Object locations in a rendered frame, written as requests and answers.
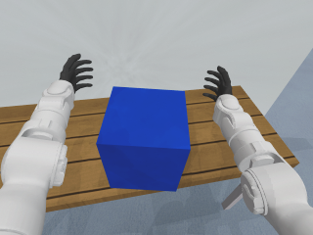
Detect left robot upper arm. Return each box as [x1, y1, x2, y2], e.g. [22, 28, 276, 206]
[0, 136, 67, 235]

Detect robot left forearm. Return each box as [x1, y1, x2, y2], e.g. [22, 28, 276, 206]
[0, 79, 75, 184]

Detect carton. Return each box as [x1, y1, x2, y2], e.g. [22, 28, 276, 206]
[96, 86, 191, 192]

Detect table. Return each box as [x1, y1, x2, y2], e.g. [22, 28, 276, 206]
[0, 85, 299, 212]

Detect right robot upper arm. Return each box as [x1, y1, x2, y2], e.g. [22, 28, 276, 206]
[241, 162, 313, 235]

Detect robot left hand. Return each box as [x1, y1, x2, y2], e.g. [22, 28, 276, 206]
[60, 53, 93, 94]

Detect robot right forearm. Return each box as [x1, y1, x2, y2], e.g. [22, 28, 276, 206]
[212, 94, 308, 202]

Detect robot right hand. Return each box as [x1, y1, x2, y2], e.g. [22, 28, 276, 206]
[202, 66, 233, 102]

